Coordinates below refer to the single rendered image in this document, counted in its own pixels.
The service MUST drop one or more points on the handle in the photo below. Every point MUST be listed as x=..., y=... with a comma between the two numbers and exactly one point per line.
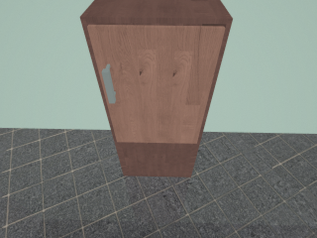
x=106, y=74

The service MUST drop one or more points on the cupboard door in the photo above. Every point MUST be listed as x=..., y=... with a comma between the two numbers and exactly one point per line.
x=162, y=76

